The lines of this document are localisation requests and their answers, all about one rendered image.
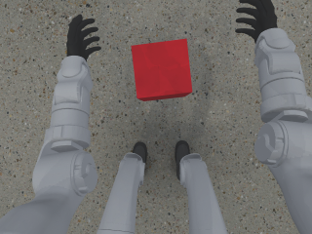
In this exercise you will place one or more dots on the right robot forearm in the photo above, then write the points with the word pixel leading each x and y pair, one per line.
pixel 281 80

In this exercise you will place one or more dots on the left robot shin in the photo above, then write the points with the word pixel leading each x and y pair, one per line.
pixel 130 155

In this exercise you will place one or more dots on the carton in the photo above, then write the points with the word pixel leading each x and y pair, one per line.
pixel 162 70

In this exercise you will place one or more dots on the robot right hand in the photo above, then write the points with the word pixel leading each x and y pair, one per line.
pixel 264 17

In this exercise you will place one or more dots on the robot left upper arm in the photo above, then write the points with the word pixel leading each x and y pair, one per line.
pixel 60 182

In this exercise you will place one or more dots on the left robot forearm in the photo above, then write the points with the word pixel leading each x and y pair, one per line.
pixel 69 126

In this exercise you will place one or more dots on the robot left hand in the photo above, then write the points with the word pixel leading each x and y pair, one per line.
pixel 76 45

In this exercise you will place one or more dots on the robot right upper arm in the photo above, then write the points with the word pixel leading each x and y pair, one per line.
pixel 286 148

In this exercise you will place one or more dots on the right robot foot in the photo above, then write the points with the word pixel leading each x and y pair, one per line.
pixel 181 149

